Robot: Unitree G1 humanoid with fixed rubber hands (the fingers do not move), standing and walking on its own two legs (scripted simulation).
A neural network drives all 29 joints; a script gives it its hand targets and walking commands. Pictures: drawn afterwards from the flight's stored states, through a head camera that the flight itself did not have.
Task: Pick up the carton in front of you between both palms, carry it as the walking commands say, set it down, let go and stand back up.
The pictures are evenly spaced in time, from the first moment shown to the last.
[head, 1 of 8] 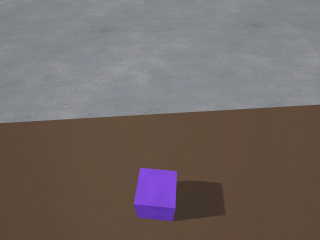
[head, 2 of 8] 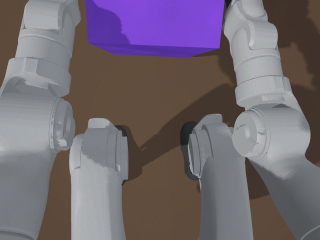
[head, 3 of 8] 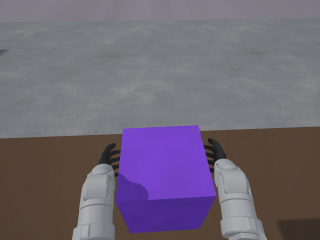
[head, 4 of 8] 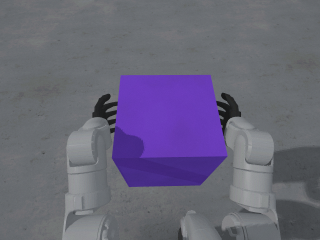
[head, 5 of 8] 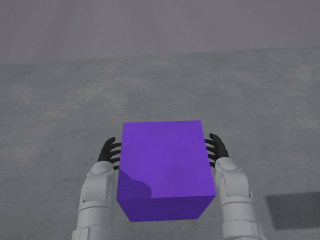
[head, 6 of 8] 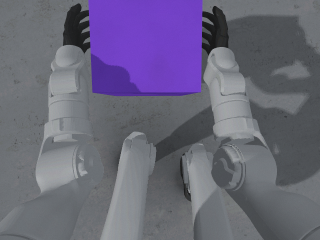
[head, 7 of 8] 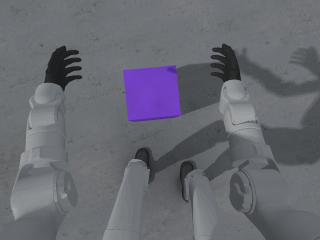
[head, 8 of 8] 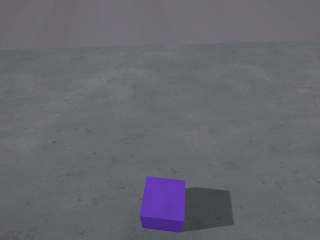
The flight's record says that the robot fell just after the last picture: no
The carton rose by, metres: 0.68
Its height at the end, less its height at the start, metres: -0.07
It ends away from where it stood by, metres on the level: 2.70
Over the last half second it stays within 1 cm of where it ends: yes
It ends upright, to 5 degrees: yes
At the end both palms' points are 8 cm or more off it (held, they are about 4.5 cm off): yes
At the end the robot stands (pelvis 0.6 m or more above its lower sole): yes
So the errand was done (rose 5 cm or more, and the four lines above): yes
